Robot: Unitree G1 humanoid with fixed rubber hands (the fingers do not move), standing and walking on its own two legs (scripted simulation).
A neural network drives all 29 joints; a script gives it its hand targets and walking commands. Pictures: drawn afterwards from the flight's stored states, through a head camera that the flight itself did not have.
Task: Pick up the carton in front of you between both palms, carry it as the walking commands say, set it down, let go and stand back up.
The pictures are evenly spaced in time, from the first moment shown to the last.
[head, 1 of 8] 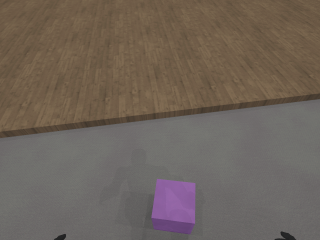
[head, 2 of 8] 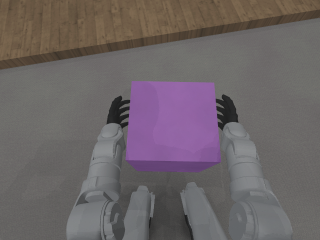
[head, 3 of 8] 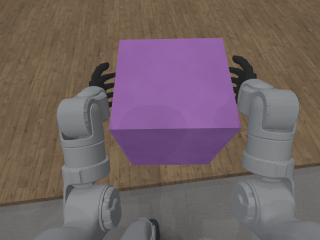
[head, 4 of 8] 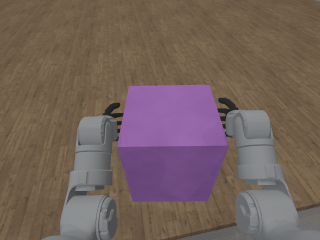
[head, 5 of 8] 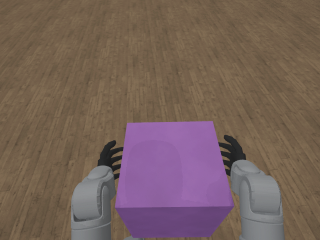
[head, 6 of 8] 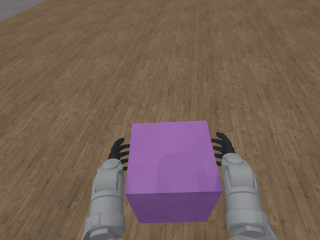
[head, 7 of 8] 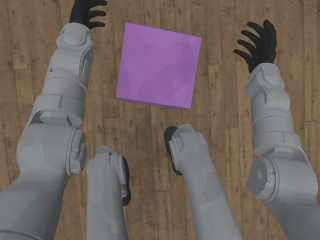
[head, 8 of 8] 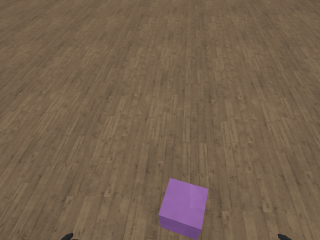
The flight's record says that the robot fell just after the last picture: no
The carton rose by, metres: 0.83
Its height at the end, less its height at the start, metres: +0.08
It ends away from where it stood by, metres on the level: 3.02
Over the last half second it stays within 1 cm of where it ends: yes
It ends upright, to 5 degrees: yes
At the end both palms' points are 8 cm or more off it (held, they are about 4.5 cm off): yes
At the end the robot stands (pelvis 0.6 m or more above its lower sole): yes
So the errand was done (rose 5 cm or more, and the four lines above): yes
